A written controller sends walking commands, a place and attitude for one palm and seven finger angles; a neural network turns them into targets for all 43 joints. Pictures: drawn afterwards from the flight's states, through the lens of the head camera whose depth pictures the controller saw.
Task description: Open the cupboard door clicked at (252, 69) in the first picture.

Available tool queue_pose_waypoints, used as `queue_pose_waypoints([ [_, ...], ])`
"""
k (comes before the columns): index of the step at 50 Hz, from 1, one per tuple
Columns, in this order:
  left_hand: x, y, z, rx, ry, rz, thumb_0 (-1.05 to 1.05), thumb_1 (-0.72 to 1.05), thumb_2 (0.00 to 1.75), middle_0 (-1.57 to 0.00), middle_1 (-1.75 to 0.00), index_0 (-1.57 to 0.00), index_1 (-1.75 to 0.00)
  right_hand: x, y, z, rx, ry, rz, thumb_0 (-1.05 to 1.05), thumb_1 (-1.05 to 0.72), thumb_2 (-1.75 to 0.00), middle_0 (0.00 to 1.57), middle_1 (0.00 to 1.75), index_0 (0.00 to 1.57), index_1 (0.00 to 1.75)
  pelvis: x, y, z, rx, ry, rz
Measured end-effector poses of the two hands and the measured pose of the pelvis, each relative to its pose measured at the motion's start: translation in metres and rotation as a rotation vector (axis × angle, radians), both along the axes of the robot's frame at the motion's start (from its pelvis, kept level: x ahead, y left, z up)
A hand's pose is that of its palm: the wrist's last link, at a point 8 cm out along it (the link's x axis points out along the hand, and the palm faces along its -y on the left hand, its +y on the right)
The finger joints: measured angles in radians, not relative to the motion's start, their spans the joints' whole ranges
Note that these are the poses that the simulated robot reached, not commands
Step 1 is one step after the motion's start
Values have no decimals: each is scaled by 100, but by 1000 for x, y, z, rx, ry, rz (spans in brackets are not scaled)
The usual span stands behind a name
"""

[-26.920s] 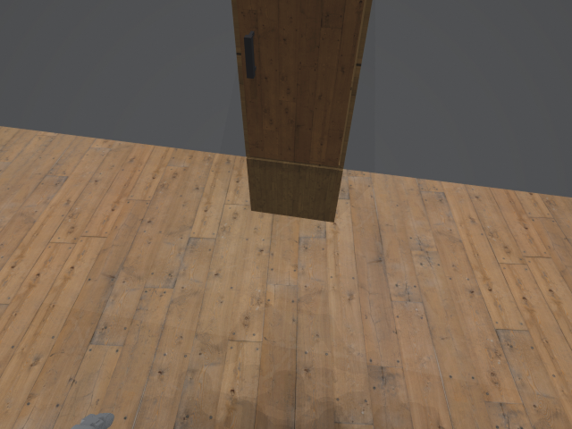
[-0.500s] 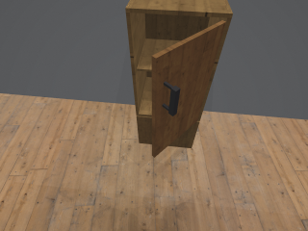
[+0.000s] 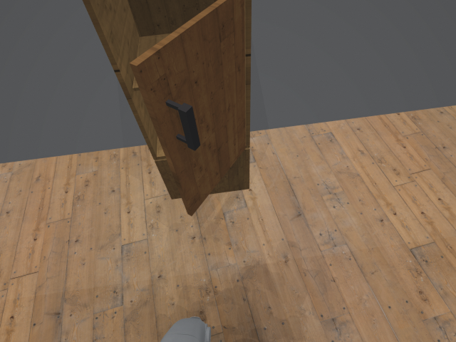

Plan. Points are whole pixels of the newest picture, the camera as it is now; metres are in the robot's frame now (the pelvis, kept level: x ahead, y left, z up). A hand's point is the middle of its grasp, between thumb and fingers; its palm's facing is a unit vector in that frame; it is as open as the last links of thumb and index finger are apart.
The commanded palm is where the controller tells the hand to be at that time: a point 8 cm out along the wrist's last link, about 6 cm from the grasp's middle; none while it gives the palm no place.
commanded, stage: walk to a spot facing it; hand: left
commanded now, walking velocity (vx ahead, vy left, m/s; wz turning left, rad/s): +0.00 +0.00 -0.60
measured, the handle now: (182, 125) +0.54 +0.15 +0.02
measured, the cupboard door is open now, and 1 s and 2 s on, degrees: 50 50 50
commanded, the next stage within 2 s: none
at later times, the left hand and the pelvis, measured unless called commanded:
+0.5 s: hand out of the picture +0.12 +0.24 -0.18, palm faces -0.18 -0.95 -0.24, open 7.4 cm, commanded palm none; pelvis +0.04 +0.04 +0.00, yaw -17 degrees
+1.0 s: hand (195, 274) +0.26 +0.11 -0.15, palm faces -0.57 -0.78 -0.26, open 7.4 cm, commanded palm none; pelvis +0.05 +0.01 +0.00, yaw -35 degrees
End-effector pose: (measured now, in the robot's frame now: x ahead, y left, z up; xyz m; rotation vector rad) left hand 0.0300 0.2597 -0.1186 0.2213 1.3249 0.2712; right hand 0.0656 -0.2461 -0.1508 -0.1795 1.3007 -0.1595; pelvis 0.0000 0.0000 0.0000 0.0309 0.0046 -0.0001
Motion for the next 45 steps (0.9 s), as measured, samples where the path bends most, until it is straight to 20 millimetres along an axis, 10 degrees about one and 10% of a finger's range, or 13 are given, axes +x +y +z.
queue_pose_waypoints([
  [12,37,-16,3,-36,5,-112,0,90,90,-21,-30,-20,-30,46,-11,28,-32,-158,-90,1,-90,-90,20,30,20,30,16,1,11,5,18,-136],
  [22,70,16,-20,-73,43,-192,0,90,90,-21,-30,-20,-30,68,16,39,-74,-267,-143,1,-90,-90,20,30,20,30,40,34,-1,-37,38,-241],
  [31,156,20,-13,-74,-15,-384,1,91,90,-20,-30,-19,-30,-16,35,35,-81,-103,-262,0,-90,-90,20,30,20,30,45,43,6,-45,29,-375],
  [40,242,-56,-3,-50,-159,-641,0,91,90,-20,-30,-19,-30,-131,24,5,-39,71,-509,1,-90,-90,20,30,20,30,45,18,-10,-30,20,-506],
  [45,253,-90,3,-54,-177,-715,0,91,90,-20,-30,-19,-30,-151,17,8,-50,96,-606,1,-90,-90,20,30,20,30,43,14,-4,-30,6,-560],
])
